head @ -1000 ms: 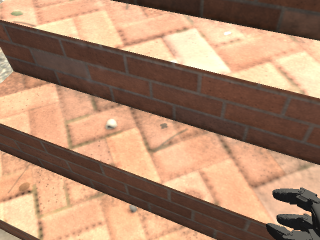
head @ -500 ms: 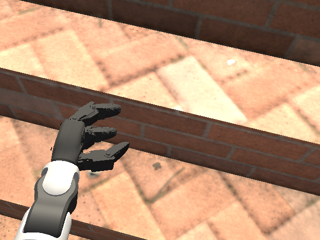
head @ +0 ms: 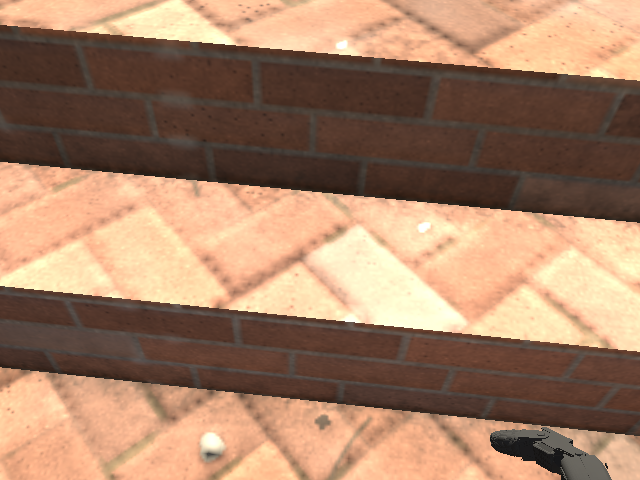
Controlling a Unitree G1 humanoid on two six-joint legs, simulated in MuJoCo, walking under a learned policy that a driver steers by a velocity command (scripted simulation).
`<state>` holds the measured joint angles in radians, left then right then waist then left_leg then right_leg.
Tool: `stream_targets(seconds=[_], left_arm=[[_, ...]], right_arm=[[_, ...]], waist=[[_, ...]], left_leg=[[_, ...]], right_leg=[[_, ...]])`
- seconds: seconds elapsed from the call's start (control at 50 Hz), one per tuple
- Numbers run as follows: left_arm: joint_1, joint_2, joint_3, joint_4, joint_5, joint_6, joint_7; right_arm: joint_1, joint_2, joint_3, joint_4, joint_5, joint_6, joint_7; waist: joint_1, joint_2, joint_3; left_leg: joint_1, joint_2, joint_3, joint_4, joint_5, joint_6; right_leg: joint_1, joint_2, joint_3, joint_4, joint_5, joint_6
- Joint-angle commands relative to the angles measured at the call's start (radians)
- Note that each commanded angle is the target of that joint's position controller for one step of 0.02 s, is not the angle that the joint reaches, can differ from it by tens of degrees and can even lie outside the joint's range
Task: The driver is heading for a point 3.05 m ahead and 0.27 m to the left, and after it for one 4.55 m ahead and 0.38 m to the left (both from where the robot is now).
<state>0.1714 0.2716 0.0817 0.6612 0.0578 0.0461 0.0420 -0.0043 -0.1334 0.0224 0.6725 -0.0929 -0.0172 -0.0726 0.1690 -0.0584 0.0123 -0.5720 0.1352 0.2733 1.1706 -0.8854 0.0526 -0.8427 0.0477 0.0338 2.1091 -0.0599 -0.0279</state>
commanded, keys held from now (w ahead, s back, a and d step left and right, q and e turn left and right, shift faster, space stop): w+shift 1.00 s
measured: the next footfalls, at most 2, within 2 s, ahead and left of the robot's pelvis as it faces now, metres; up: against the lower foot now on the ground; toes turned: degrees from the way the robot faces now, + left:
right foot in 0.36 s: -0.12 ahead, -0.17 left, -0.24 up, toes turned -4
left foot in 0.82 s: -0.13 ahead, +0.04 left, -0.24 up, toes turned -6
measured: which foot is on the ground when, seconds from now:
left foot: down 0.00-0.32, up 0.34-0.80, down 0.82-1.00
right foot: up 0.00-0.34, down 0.36-1.00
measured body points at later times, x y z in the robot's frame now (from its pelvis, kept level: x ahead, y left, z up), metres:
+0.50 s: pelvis -0.12 -0.09 -0.15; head -0.14 -0.11 +0.30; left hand -0.18 +0.09 -0.29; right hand +0.23 -0.12 -0.01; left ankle -0.14 +0.02 -0.49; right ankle -0.16 -0.16 -0.87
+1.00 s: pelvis -0.18 -0.06 -0.13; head -0.16 -0.05 +0.32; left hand +0.09 +0.05 -0.19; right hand -0.03 -0.29 -0.20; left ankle -0.17 +0.03 -0.87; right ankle -0.16 -0.16 -0.87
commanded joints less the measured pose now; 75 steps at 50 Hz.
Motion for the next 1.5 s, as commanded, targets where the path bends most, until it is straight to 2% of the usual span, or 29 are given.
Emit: stream_targets(seconds=[0.02,0.06,0.1,0.16,0.26,0.3,0.34,0.36,0.38,0.4,0.42,0.44,0.46,0.48,0.5,0.54,0.64,0.68,0.72,0.78,0.82,0.84,0.86,0.9,0.92,1.04,1.2,1.34,1.5], left_arm=[[0.173,0.073,0.041,-0.040,-0.024,0.073,0.014],[0.185,0.051,0.043,-0.050,-0.056,0.073,0.028],[0.223,0.027,0.036,-0.029,-0.035,0.061,0.029],[0.314,-0.010,0.027,-0.030,-0.008,0.034,0.042],[0.376,-0.038,0.000,-0.095,0.018,0.019,0.074],[0.491,-0.060,-0.022,-0.039,0.008,-0.011,0.056],[0.517,-0.138,-0.059,0.043,-0.009,-0.053,0.006],[0.418,-0.151,-0.100,0.023,0.037,-0.079,-0.030],[0.397,-0.071,-0.129,-0.034,0.079,-0.123,-0.037],[0.351,0.038,-0.079,-0.011,0.058,-0.124,-0.021],[0.339,0.037,-0.069,-0.012,0.046,-0.123,0.000],[0.387,0.003,-0.067,0.013,0.004,-0.139,0.007],[0.369,0.038,-0.049,0.006,-0.011,-0.130,0.015],[0.184,0.248,0.023,-0.079,-0.017,-0.147,0.055],[0.166,0.169,0.010,-0.053,-0.024,-0.151,0.062],[0.252,0.038,-0.025,-0.018,-0.020,-0.125,0.040],[0.124,0.014,-0.028,-0.042,-0.016,-0.113,0.039],[0.016,-0.005,-0.035,-0.079,-0.041,-0.101,0.037],[-0.001,0.003,-0.032,-0.096,-0.031,-0.090,0.033],[-0.016,-0.020,-0.032,-0.103,-0.051,-0.068,0.009],[-0.074,-0.054,-0.053,-0.150,-0.086,-0.072,-0.004],[-0.097,-0.096,-0.075,-0.183,-0.083,-0.086,-0.013],[-0.088,-0.130,-0.102,-0.187,-0.080,-0.094,-0.023],[-0.165,-0.043,-0.091,-0.157,-0.047,-0.100,-0.033],[-0.189,-0.032,-0.090,-0.159,-0.043,-0.100,-0.035],[-0.201,-0.066,-0.108,-0.127,-0.036,-0.126,-0.048],[-0.259,-0.090,-0.098,-0.129,-0.046,-0.143,-0.074],[-0.218,-0.075,-0.084,-0.123,-0.043,-0.140,-0.070],[-0.228,-0.078,-0.085,-0.119,-0.040,-0.134,-0.052]], right_arm=[[-0.221,-0.141,-0.039,-0.092,0.011,-0.039,0.049],[-0.340,-0.131,-0.034,-0.129,0.021,-0.034,0.062],[-0.365,-0.072,-0.015,-0.158,0.035,-0.045,0.074],[-0.408,-0.074,-0.024,-0.218,0.051,-0.057,0.079],[-0.520,-0.006,-0.021,-0.299,0.030,-0.067,0.065],[-0.531,0.061,0.001,-0.316,0.064,-0.036,0.047],[-0.538,0.146,0.010,-0.344,0.156,0.011,0.016],[-0.582,0.234,0.026,-0.357,0.200,0.054,0.017],[-0.614,0.381,0.051,-0.475,0.182,0.068,0.030],[-0.699,0.378,0.080,-0.618,0.089,0.025,0.033],[-0.681,0.288,0.066,-0.621,0.067,0.001,0.031],[-0.614,0.105,0.021,-0.509,0.037,-0.012,0.025],[-0.451,0.078,0.004,-0.444,0.028,-0.015,0.040],[-0.336,0.053,0.003,-0.524,0.065,0.008,0.060],[-0.478,-0.043,-0.031,-0.512,0.090,0.036,0.053],[-0.435,-0.009,-0.027,-0.429,0.116,0.082,0.041],[-0.173,0.067,0.000,-0.297,0.083,0.084,0.065],[-0.138,0.046,-0.001,-0.261,0.093,0.065,0.072],[-0.082,-0.016,-0.030,-0.223,0.096,0.050,0.057],[0.082,-0.042,-0.042,-0.112,0.075,0.013,0.026],[0.092,-0.005,-0.024,-0.088,0.041,-0.021,0.048],[0.075,-0.032,-0.024,-0.102,0.044,-0.027,0.050],[-0.107,-0.109,-0.031,-0.167,0.053,-0.027,0.048],[-0.126,-0.061,-0.015,-0.206,0.075,-0.039,0.051],[-0.079,-0.093,-0.021,-0.198,0.077,-0.045,0.047],[-0.073,-0.121,-0.017,-0.217,0.070,-0.061,0.053],[-0.063,-0.075,-0.018,-0.221,0.061,-0.057,0.062],[-0.098,-0.060,-0.014,-0.219,0.058,-0.064,0.057],[-0.059,-0.069,-0.018,-0.188,0.070,-0.062,0.050]], waist=[[0.145,0.081,-0.052],[0.176,0.182,-0.016],[0.156,0.151,0.056],[0.142,0.189,-0.046],[0.120,0.266,-0.119],[0.151,0.096,-0.105],[0.143,-0.141,-0.033],[0.103,-0.268,0.005],[-0.001,-0.410,0.048],[-0.032,-0.406,0.025],[-0.083,-0.071,0.012],[-0.054,0.242,-0.002],[-0.105,0.327,-0.116],[-0.208,0.076,-0.096],[-0.155,0.226,-0.040],[-0.078,0.250,-0.001],[-0.142,0.003,-0.069],[-0.159,-0.150,-0.065],[-0.164,-0.290,-0.083],[-0.183,-0.119,-0.208],[-0.150,-0.012,-0.204],[-0.120,0.142,-0.215],[-0.057,0.355,-0.177],[-0.115,0.191,-0.147],[-0.137,0.158,-0.143],[-0.161,0.136,-0.095],[-0.214,-0.010,-0.126],[-0.177,0.074,-0.156],[-0.183,0.044,-0.179]], left_leg=[[-0.081,0.251,-0.214,-0.423,0.647,0.003],[-0.261,0.248,-0.197,-0.440,0.373,0.018],[-0.188,0.231,-0.177,-0.389,0.286,0.000],[-0.089,0.277,-0.198,-0.329,0.322,0.015],[0.017,0.362,-0.235,-0.176,0.351,-0.031],[0.034,0.266,-0.066,0.114,0.432,-0.065],[-0.106,0.105,0.057,0.640,0.217,-0.034],[-0.184,-0.048,0.031,1.226,-0.013,-0.018],[-0.458,-0.212,-0.123,1.654,-0.047,-0.094],[-0.695,-0.153,-0.289,1.583,0.230,-0.113],[-0.827,-0.061,-0.313,1.534,0.402,-0.099],[-0.861,-0.056,-0.269,1.415,0.443,-0.047],[-0.747,-0.061,-0.260,1.367,0.508,-0.018],[-0.681,0.055,-0.430,1.186,0.561,-0.022],[-0.665,0.043,-0.423,1.152,0.599,-0.028],[-0.512,-0.029,-0.294,0.943,0.615,-0.051],[-0.135,-0.060,-0.230,0.349,0.601,-0.044],[0.155,-0.119,-0.157,-0.131,0.452,-0.038],[0.150,-0.111,-0.196,-0.450,0.377,-0.027],[0.234,-0.153,-0.120,-0.938,0.736,-0.023],[0.417,-0.106,-0.211,-0.972,0.853,-0.068],[0.497,-0.026,-0.304,-0.903,1.153,-0.099],[0.414,0.064,-0.408,-0.949,1.072,-0.065],[0.335,0.043,-0.382,-0.979,0.907,-0.031],[0.349,0.035,-0.378,-0.982,0.851,-0.027],[0.305,0.030,-0.369,-0.999,0.458,-0.012],[0.492,-0.030,-0.303,-0.825,0.659,-0.035],[0.459,-0.023,-0.322,-0.873,0.718,-0.041],[0.485,-0.010,-0.319,-0.901,0.846,-0.047]], right_leg=[[0.108,0.013,-0.100,-0.024,0.069,-0.022],[0.210,0.037,-0.112,-0.145,0.192,-0.011],[0.129,0.044,-0.100,-0.359,0.206,-0.025],[0.217,0.020,-0.137,-0.496,0.192,-0.021],[0.295,-0.160,-0.090,-0.909,0.072,-0.107],[0.507,-0.200,-0.198,-1.502,0.372,-0.141],[0.685,-0.220,-0.256,-1.841,0.764,-0.183],[0.557,-0.149,-0.302,-1.793,0.792,-0.182],[0.467,-0.133,-0.004,-1.567,1.387,-0.079],[0.495,-0.222,0.408,-1.695,0.926,-0.070],[0.644,-0.350,0.548,-1.752,0.465,-0.155],[0.808,-0.329,0.433,-1.701,0.422,-0.142],[0.814,-0.329,0.470,-1.697,0.442,-0.146],[0.719,-0.607,0.882,-1.959,0.000,-0.283],[0.723,-0.580,0.805,-1.999,-0.248,-0.292],[0.703,-0.376,0.526,-1.955,-0.318,-0.231],[0.692,-0.218,0.176,-1.881,-0.080,-0.193],[0.607,-0.167,0.065,-1.933,0.121,-0.151],[0.848,-0.213,0.126,-1.879,0.514,-0.175],[1.107,-0.228,0.103,-1.620,0.994,-0.134],[0.880,-0.200,0.143,-1.558,0.638,-0.079],[0.735,-0.148,0.131,-1.591,0.278,-0.050],[0.688,-0.101,0.080,-1.724,-0.028,-0.018],[0.750,-0.089,0.051,-1.737,-0.026,0.004],[0.740,-0.080,0.045,-1.726,-0.024,-0.001],[0.669,-0.069,0.013,-1.750,-0.083,-0.001],[0.490,-0.134,0.164,-1.909,-0.229,-0.024],[0.600,-0.128,0.136,-1.873,-0.091,-0.016],[0.687,-0.146,0.132,-1.844,0.146,-0.007]])
Velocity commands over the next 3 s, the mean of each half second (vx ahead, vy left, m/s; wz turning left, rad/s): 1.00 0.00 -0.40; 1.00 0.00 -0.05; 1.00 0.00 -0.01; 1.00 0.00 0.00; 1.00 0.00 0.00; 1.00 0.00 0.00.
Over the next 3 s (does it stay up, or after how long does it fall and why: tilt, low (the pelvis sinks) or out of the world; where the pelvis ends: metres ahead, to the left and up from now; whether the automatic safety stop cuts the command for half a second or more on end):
stays up -0.15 -0.06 -0.12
